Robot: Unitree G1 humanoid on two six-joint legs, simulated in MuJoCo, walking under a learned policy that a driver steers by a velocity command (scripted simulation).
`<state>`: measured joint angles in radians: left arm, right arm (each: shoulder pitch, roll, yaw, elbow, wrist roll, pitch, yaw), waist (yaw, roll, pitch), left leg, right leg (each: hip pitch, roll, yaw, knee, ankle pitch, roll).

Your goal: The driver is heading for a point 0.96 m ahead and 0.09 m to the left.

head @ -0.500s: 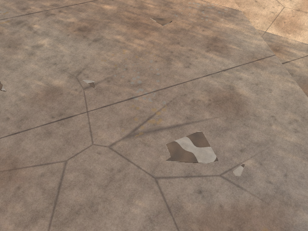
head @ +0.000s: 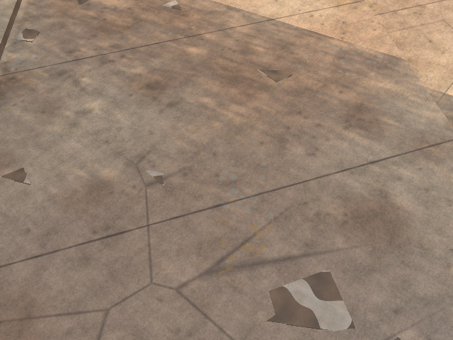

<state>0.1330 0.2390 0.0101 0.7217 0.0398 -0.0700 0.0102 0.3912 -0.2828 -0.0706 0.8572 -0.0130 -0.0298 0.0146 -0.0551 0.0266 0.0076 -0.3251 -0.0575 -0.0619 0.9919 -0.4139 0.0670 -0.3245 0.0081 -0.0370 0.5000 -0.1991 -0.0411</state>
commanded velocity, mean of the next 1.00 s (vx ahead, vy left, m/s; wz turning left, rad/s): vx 0.27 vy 0.00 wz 0.14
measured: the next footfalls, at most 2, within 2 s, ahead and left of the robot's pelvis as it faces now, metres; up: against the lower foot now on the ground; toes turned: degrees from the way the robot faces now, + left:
left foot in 0.40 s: +0.33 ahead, +0.15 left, +0.00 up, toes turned +19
right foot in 0.98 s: +0.36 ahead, -0.02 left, +0.00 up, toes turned +2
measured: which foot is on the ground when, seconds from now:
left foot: up 0.00-0.38, down 0.40-0.98, up 1.00-1.00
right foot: down 0.00-0.42, up 0.44-0.96, down 0.98-1.00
